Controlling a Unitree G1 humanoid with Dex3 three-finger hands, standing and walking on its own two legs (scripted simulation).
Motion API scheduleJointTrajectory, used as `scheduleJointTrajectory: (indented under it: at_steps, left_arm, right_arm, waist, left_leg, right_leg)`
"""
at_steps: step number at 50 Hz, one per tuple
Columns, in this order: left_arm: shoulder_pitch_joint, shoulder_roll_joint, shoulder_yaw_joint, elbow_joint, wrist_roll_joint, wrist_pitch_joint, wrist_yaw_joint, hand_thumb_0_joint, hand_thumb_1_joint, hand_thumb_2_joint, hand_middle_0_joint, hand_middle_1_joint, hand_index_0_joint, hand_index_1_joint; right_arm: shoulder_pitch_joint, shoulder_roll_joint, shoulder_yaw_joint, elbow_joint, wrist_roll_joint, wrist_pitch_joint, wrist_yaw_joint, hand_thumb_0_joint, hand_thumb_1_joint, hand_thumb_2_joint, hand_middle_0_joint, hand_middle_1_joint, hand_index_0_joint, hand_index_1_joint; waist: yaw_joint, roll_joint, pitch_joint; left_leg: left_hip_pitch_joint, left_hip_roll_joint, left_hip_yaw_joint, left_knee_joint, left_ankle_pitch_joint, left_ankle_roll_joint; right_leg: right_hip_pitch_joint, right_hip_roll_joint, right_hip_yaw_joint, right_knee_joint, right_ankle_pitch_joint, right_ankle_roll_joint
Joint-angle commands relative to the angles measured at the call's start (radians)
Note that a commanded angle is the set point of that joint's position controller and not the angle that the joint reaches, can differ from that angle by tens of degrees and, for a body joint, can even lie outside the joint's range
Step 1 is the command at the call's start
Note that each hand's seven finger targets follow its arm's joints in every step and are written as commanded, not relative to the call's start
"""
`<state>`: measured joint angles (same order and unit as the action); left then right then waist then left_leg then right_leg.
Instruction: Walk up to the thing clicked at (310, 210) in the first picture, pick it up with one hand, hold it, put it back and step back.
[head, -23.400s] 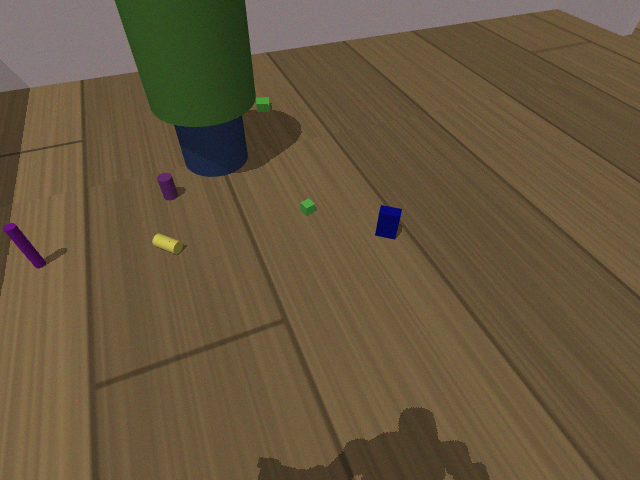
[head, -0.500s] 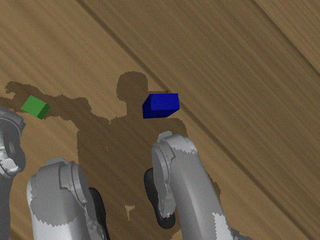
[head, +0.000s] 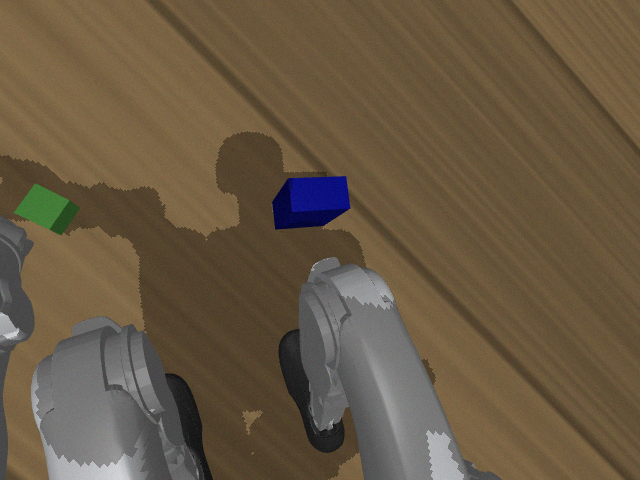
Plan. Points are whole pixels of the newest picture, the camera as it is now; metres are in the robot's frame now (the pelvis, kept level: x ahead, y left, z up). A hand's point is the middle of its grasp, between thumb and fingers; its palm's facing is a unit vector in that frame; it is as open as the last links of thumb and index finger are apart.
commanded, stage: rise first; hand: left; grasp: from above
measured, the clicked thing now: (48, 210) +0.49 +0.26 -0.30
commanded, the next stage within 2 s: approach in 1.02 s
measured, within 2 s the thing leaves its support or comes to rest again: neither
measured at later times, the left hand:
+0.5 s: hand out of the picture +0.45 +0.30 -0.18, palm faces -0.21 -0.40 -0.89, open 13.6 cm
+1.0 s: hand out of the picture +0.45 +0.30 -0.18, palm faces -0.18 -0.42 -0.89, open 13.7 cm
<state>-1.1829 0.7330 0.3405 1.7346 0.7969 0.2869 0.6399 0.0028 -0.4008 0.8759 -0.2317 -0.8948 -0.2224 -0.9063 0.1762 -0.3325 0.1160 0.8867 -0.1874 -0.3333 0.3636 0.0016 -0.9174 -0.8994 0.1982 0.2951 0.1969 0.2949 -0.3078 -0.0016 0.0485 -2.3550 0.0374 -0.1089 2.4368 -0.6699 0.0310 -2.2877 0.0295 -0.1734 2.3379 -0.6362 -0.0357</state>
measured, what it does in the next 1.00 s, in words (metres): stands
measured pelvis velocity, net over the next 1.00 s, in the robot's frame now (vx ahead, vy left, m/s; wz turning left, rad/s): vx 0.00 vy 0.00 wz -0.02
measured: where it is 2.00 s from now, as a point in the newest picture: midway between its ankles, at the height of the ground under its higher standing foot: (255, 435)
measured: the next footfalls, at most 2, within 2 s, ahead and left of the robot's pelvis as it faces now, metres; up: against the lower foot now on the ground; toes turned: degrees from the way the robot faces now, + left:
none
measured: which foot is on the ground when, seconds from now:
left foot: down 0.00-1.00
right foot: down 0.00-1.00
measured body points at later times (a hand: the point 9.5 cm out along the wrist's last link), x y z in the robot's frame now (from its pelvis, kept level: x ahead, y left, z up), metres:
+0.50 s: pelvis +0.00 +0.00 +0.00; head +0.26 +0.06 +0.36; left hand +0.46 +0.32 -0.13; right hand -0.02 -0.25 -0.08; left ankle +0.08 +0.12 -0.29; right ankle +0.11 -0.10 -0.29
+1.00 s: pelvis +0.00 +0.00 +0.01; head +0.27 +0.06 +0.36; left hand +0.46 +0.32 -0.13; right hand -0.01 -0.25 -0.08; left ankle +0.08 +0.12 -0.29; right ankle +0.11 -0.10 -0.29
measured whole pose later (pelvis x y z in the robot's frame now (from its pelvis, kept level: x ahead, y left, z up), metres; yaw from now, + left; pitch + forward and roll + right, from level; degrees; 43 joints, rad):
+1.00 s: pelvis +0.00 +0.00 +0.01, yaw -1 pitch +33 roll -9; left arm -1.19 0.76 0.37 1.74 0.77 0.31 0.67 0.00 -0.47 0.92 -0.17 -0.97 -0.17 -0.97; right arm 0.17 -0.34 0.14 0.87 -0.19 -0.33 0.41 0.00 -0.92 -0.90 0.20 0.30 0.20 0.29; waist -0.33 0.01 0.06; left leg -2.34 0.04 -0.13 2.42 -0.68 0.03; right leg -2.27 0.04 -0.19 2.31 -0.63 -0.03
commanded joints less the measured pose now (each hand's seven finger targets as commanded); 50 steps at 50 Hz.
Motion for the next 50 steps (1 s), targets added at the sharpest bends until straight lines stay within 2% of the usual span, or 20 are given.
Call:
scheduleJointTrajectory:
  at_steps: [1, 8, 9, 10, 12, 13, 18, 19, 25, 26, 32, 34, 35, 36, 37, 42, 43, 44, 47, 50]
  left_arm:
    - [-0.322, 0.175, -0.049, -0.073, 0.026, 0.006, 0.055, 0.0, -0.447, 0.888, -0.202, -0.921, -0.194, -0.929]
    - [-0.335, 0.236, -0.006, -0.117, 0.015, 0.004, 0.076, 0.0, -0.459, 0.893, -0.193, -0.926, -0.185, -0.934]
    - [-0.341, 0.203, -0.035, -0.091, 0.019, 0.011, 0.071, 0.0, -0.457, 0.891, -0.201, -0.923, -0.191, -0.933]
    - [-0.364, 0.232, -0.019, -0.125, 0.018, 0.007, 0.071, 0.0, -0.462, 0.889, -0.183, -0.953, -0.18, -0.956]
    - [-0.342, 0.231, -0.017, -0.106, 0.013, 0.012, 0.07, 0.0, -0.467, 0.896, -0.182, -0.949, -0.177, -0.954]
    - [-0.324, 0.256, 0.006, -0.112, 0.011, 0.014, 0.073, 0.0, -0.48, 0.91, -0.176, -0.938, -0.167, -0.947]
    - [-0.294, 0.247, -0.005, -0.096, 0.009, 0.025, 0.053, 0.0, -0.473, 0.906, -0.179, -0.934, -0.169, -0.943]
    - [-0.289, 0.237, -0.013, -0.084, 0.012, 0.027, 0.048, 0.0, -0.469, 0.905, -0.185, -0.929, -0.175, -0.939]
    - [-0.297, 0.239, -0.03, -0.089, 0.005, 0.003, 0.036, 0.0, -0.449, 0.892, -0.171, -0.965, -0.175, -0.962]
    - [-0.31, 0.25, -0.027, -0.088, 0.008, 0.001, 0.038, 0.0, -0.444, 0.888, -0.181, -0.951, -0.182, -0.949]
    - [-0.322, 0.247, -0.021, -0.102, 0.013, -0.009, 0.058, 0.0, -0.476, 0.916, -0.161, -0.958, -0.157, -0.962]
    - [-0.38, 0.242, -0.033, -0.14, 0.01, -0.006, 0.065, 0.0, -0.481, 0.913, -0.16, -0.968, -0.157, -0.971]
    - [-0.351, 0.26, -0.005, -0.135, 0.019, 0.0, 0.074, 0.0, -0.498, 0.93, -0.16, -0.956, -0.15, -0.966]
    - [-0.368, 0.248, -0.02, -0.12, 0.018, 0.004, 0.076, 0.0, -0.482, 0.912, -0.164, -0.96, -0.158, -0.966]
    - [-0.35, 0.245, -0.019, -0.118, 0.015, 0.006, 0.078, 0.0, -0.5, 0.93, -0.164, -0.954, -0.152, -0.965]
    - [-0.278, 0.219, -0.028, -0.077, 0.01, 0.023, 0.063, 0.0, -0.487, 0.917, -0.156, -0.971, -0.153, -0.974]
    - [-0.255, 0.225, -0.025, -0.08, 0.006, 0.024, 0.06, 0.0, -0.484, 0.918, -0.16, -0.969, -0.157, -0.973]
    - [-0.236, 0.243, -0.004, -0.076, 0.001, 0.028, 0.061, 0.0, -0.486, 0.913, -0.163, -0.958, -0.158, -0.963]
    - [-0.248, 0.255, 0.012, -0.092, -0.007, 0.028, 0.063, 0.0, -0.492, 0.917, -0.141, -0.993, -0.142, -0.99]
    - [-0.277, 0.24, -0.008, -0.081, -0.003, 0.021, 0.06, 0.0, -0.486, 0.914, -0.143, -0.994, -0.146, -0.991]
  right_arm:
    - [0.271, -0.267, -0.061, 0.039, -0.003, -0.012, 0.008, 0.0, -0.909, -0.9, 0.2, 0.3, 0.2, 0.3]
    - [0.283, -0.279, -0.054, 0.033, -0.003, -0.009, 0.02, 0.0, -0.912, -0.902, 0.2, 0.3, 0.2, 0.3]
    - [0.272, -0.269, -0.048, 0.028, -0.006, -0.008, 0.024, 0.0, -0.913, -0.902, 0.2, 0.3, 0.2, 0.3]
    - [0.28, -0.276, -0.05, 0.027, -0.008, -0.009, 0.026, 0.0, -0.914, -0.902, 0.199, 0.3, 0.2, 0.3]
    - [0.27, -0.279, -0.052, 0.025, -0.007, -0.006, 0.03, 0.0, -0.913, -0.902, 0.199, 0.3, 0.2, 0.3]
    - [0.28, -0.276, -0.045, 0.029, -0.003, -0.003, 0.031, 0.0, -0.912, -0.902, 0.2, 0.3, 0.2, 0.3]
    - [0.272, -0.274, -0.051, 0.026, 0.008, 0.011, 0.029, 0.0, -0.911, -0.902, 0.2, 0.3, 0.2, 0.3]
    - [0.27, -0.263, -0.04, 0.023, 0.006, 0.01, 0.03, 0.0, -0.91, -0.901, 0.2, 0.3, 0.2, 0.3]
    - [0.258, -0.279, -0.047, 0.022, 0.002, -0.001, 0.024, 0.0, -0.906, -0.899, 0.2, 0.3, 0.2, 0.3]
    - [0.262, -0.262, -0.027, 0.021, 0.001, -0.006, 0.024, 0.0, -0.906, -0.898, 0.2, 0.3, 0.2, 0.3]
    - [0.275, -0.268, -0.031, 0.039, -0.003, -0.018, 0.027, 0.0, -0.907, -0.899, 0.2, 0.3, 0.2, 0.3]
    - [0.267, -0.288, -0.046, 0.032, -0.006, -0.019, 0.03, 0.0, -0.911, -0.901, 0.2, 0.3, 0.2, 0.3]
    - [0.285, -0.277, -0.036, 0.038, -0.003, -0.017, 0.033, 0.0, -0.91, -0.901, 0.2, 0.3, 0.2, 0.3]
    - [0.274, -0.276, -0.032, 0.033, -0.007, -0.016, 0.036, 0.0, -0.911, -0.902, 0.2, 0.3, 0.2, 0.3]
    - [0.269, -0.289, -0.043, 0.032, -0.005, -0.015, 0.037, 0.0, -0.912, -0.903, 0.2, 0.3, 0.2, 0.3]
    - [0.259, -0.268, -0.035, 0.028, -0.007, -0.009, 0.048, 0.0, -0.911, -0.901, 0.2, 0.3, 0.2, 0.3]
    - [0.261, -0.287, -0.051, 0.026, -0.003, -0.009, 0.046, 0.0, -0.911, -0.901, 0.2, 0.3, 0.2, 0.3]
    - [0.271, -0.26, -0.032, 0.031, -0.001, -0.006, 0.047, 0.0, -0.912, -0.901, 0.2, 0.3, 0.2, 0.3]
    - [0.277, -0.267, -0.034, 0.025, 0.002, -0.002, 0.048, 0.0, -0.911, -0.901, 0.2, 0.3, 0.2, 0.3]
    - [0.262, -0.26, -0.028, 0.022, -0.002, -0.002, 0.048, 0.0, -0.91, -0.9, 0.2, 0.3, 0.2, 0.3]
  waist:
    - [-0.055, 0.339, -0.671]
    - [-0.045, 0.355, -0.712]
    - [-0.056, 0.348, -0.7]
    - [-0.068, 0.352, -0.701]
    - [-0.056, 0.349, -0.692]
    - [-0.047, 0.353, -0.705]
    - [-0.034, 0.358, -0.697]
    - [-0.051, 0.351, -0.672]
    - [-0.06, 0.287, -0.627]
    - [-0.069, 0.273, -0.63]
    - [-0.063, 0.362, -0.68]
    - [-0.061, 0.401, -0.706]
    - [-0.053, 0.416, -0.728]
    - [-0.068, 0.415, -0.703]
    - [-0.054, 0.412, -0.698]
    - [-0.058, 0.347, -0.648]
    - [-0.042, 0.339, -0.651]
    - [-0.035, 0.322, -0.669]
    - [-0.035, 0.313, -0.693]
    - [-0.061, 0.299, -0.653]
  left_leg:
    - [0.499, -0.01, 0.023, -0.234, 0.151, -0.013]
    - [0.53, -0.005, 0.022, -0.233, 0.223, -0.015]
    - [0.526, -0.005, 0.023, -0.223, 0.213, -0.012]
    - [0.517, -0.006, 0.023, -0.22, 0.211, -0.01]
    - [0.491, -0.008, 0.026, -0.223, 0.196, -0.007]
    - [0.5, -0.007, 0.022, -0.229, 0.206, -0.009]
    - [0.489, -0.008, 0.022, -0.237, 0.182, -0.007]
    - [0.489, -0.008, 0.012, -0.239, 0.177, -0.008]
    - [0.409, -0.015, 0.015, -0.23, 0.105, 0.004]
    - [0.405, -0.015, 0.014, -0.219, 0.116, 0.006]
    - [0.508, -0.01, 0.004, -0.244, 0.141, -0.013]
    - [0.543, -0.004, 0.005, -0.245, 0.157, -0.018]
    - [0.58, -0.002, -0.002, -0.251, 0.194, -0.025]
    - [0.556, -0.001, 0.001, -0.244, 0.173, -0.022]
    - [0.536, -0.003, 0.005, -0.249, 0.168, -0.02]
    - [0.479, -0.009, 0.015, -0.235, 0.178, -0.009]
    - [0.46, -0.012, 0.021, -0.236, 0.172, -0.004]
    - [0.468, -0.011, 0.025, -0.231, 0.198, -0.004]
    - [0.46, -0.011, 0.022, -0.235, 0.212, -0.002]
    - [0.443, -0.011, 0.013, -0.23, 0.17, 0.001]
  right_leg:
    - [0.361, 0.033, -0.004, -0.246, 0.178, 0.004]
    - [0.422, 0.034, -0.006, -0.245, 0.252, 0.008]
    - [0.41, 0.035, -0.006, -0.246, 0.246, 0.009]
    - [0.417, 0.034, -0.005, -0.248, 0.249, 0.011]
    - [0.424, 0.036, -0.002, -0.251, 0.234, 0.011]
    - [0.432, 0.034, -0.004, -0.253, 0.241, 0.011]
    - [0.414, 0.04, -0.002, -0.257, 0.213, 0.008]
    - [0.392, 0.035, -0.007, -0.251, 0.208, 0.007]
    - [0.382, 0.042, 0.008, -0.279, 0.12, 0.015]
    - [0.393, 0.038, 0.008, -0.276, 0.129, 0.018]
    - [0.375, 0.035, -0.01, -0.257, 0.167, 0.008]
    - [0.374, 0.037, -0.014, -0.246, 0.194, 0.004]
    - [0.384, 0.033, -0.021, -0.238, 0.225, 0.002]
    - [0.369, 0.035, -0.02, -0.237, 0.209, 0.002]
    - [0.376, 0.036, -0.017, -0.243, 0.206, 0.003]
    - [0.389, 0.037, -0.011, -0.255, 0.215, 0.009]
    - [0.402, 0.039, -0.005, -0.267, 0.205, 0.012]
    - [0.433, 0.039, 0.0, -0.271, 0.231, 0.016]
    - [0.459, 0.04, 0.001, -0.264, 0.25, 0.017]
    - [0.416, 0.039, -0.001, -0.267, 0.208, 0.018]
